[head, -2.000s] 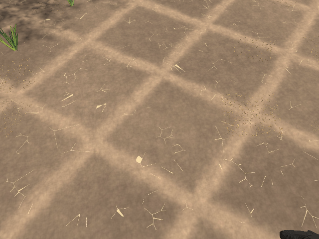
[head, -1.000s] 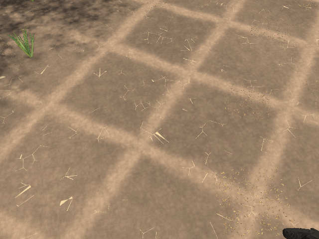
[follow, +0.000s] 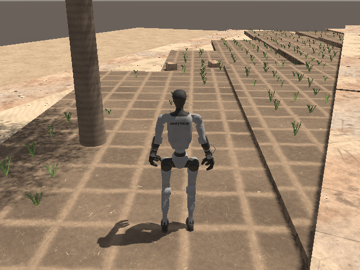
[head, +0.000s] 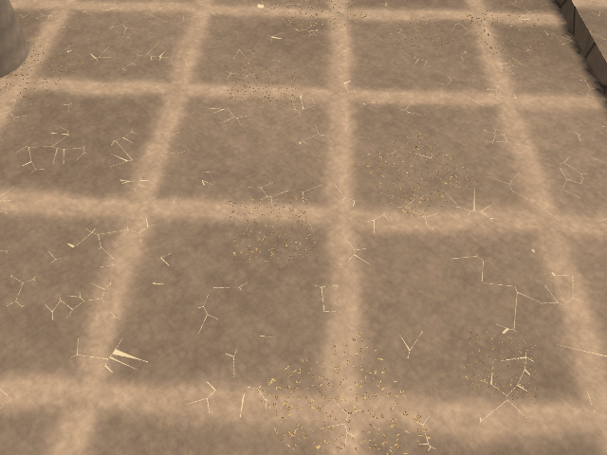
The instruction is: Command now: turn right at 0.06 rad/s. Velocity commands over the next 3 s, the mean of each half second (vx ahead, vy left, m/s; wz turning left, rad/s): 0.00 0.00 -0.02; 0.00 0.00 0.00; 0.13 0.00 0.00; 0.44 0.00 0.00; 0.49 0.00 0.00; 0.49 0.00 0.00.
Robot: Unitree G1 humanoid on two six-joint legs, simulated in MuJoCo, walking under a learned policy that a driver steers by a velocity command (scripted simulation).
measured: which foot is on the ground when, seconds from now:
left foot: down 0.00-1.00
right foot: down 0.00-1.00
